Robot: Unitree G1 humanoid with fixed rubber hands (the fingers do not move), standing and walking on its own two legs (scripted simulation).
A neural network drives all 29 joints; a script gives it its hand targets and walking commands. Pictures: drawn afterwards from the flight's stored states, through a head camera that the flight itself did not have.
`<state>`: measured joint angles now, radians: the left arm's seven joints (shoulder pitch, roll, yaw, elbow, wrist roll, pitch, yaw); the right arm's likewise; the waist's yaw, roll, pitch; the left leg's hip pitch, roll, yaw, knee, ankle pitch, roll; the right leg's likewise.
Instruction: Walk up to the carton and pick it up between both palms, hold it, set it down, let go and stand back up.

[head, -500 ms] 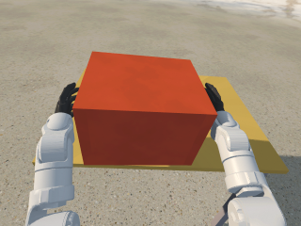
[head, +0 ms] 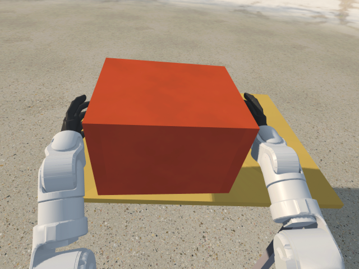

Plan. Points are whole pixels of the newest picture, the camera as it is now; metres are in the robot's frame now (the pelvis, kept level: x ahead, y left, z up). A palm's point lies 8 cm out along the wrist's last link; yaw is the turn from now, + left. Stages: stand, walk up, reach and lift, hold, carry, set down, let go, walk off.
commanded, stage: hold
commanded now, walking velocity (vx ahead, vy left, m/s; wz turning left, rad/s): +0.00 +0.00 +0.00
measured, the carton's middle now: (167, 124) +0.40 +0.01 +0.17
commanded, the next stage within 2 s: none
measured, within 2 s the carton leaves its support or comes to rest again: neither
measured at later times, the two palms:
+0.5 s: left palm (67, 131) +0.34 +0.21 +0.20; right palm (255, 122) +0.35 -0.18 +0.21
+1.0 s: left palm (66, 134) +0.33 +0.21 +0.20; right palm (253, 123) +0.35 -0.17 +0.21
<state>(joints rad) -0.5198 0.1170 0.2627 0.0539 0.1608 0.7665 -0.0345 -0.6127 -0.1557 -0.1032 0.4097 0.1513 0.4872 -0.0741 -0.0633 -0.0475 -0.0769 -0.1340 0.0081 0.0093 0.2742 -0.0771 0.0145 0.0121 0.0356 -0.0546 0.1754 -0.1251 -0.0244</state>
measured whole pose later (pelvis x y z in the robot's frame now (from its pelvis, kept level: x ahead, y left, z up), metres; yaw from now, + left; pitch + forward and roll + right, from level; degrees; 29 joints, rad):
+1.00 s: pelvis +0.00 +0.00 +0.00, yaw +0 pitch -4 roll -1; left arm -0.50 0.10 0.30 -0.05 0.19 0.84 -0.07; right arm -0.62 -0.16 -0.08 0.33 0.18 0.56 -0.09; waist -0.06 -0.05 -0.07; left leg -0.12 0.01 0.01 0.27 -0.08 0.01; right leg 0.03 0.04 -0.05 0.16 -0.12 -0.02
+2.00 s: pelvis +0.00 +0.00 +0.00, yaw +0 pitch -5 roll -1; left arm -0.49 0.09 0.30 -0.03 0.19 0.82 -0.08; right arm -0.58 -0.15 -0.09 0.31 0.16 0.54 -0.10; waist -0.06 -0.05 -0.06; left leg -0.10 0.01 0.01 0.27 -0.08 0.01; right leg 0.04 0.04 -0.05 0.18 -0.13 -0.03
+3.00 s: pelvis +0.00 +0.00 +0.00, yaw +0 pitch -5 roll -1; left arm -0.49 0.11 0.30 -0.05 0.19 0.81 -0.08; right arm -0.58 -0.14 -0.08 0.30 0.17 0.54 -0.11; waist -0.06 -0.05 -0.07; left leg -0.10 0.01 0.01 0.26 -0.08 0.01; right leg 0.04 0.04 -0.05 0.17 -0.13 -0.03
